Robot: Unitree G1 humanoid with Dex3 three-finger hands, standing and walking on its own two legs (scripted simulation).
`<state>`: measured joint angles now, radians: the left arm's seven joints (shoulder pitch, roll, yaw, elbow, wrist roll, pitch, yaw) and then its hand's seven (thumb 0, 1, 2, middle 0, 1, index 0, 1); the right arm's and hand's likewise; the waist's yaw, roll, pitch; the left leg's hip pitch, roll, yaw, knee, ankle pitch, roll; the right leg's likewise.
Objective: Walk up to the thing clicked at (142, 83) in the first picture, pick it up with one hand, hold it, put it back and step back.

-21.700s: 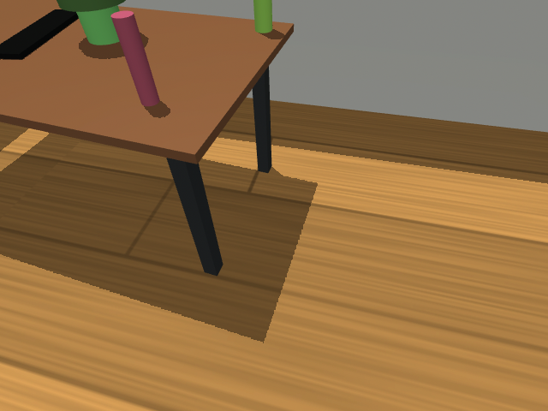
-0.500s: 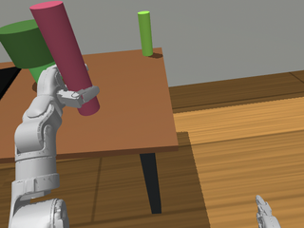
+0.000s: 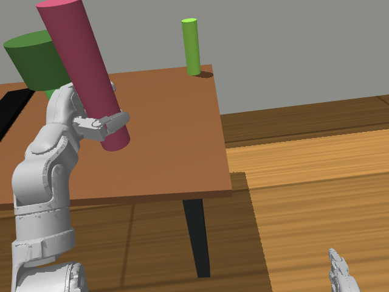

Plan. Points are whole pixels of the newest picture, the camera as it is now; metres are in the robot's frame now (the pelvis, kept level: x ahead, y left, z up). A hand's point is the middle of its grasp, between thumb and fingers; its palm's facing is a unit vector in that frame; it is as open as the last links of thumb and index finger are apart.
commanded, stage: hold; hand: left
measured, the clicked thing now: (93, 86) +0.34 +0.17 +0.33
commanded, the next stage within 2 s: none
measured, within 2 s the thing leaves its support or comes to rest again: neither
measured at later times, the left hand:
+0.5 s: hand (107, 108) +0.35 +0.16 +0.28, palm faces +0.08 -1.00 +0.01, open 8.8 cm
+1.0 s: hand (103, 99) +0.35 +0.16 +0.30, palm faces +0.09 -1.00 +0.01, open 8.8 cm
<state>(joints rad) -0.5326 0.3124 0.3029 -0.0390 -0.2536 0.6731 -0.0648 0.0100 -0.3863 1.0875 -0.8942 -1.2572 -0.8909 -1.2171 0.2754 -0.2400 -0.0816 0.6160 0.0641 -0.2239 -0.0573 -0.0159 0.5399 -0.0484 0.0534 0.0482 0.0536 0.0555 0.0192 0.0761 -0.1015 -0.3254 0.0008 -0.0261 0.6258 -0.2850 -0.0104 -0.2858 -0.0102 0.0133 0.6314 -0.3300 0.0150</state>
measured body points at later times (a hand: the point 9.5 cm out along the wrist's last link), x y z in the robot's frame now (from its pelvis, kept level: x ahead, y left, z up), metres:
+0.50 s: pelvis +0.01 +0.00 +0.00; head -0.04 -0.03 +0.45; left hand +0.34 +0.22 +0.29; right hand +0.17 -0.26 -0.07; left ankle +0.03 +0.13 -0.73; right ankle +0.00 -0.13 -0.73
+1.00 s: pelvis +0.00 +0.00 +0.00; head -0.05 -0.03 +0.45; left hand +0.34 +0.22 +0.30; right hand +0.17 -0.26 -0.07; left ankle +0.03 +0.13 -0.73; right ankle +0.00 -0.13 -0.73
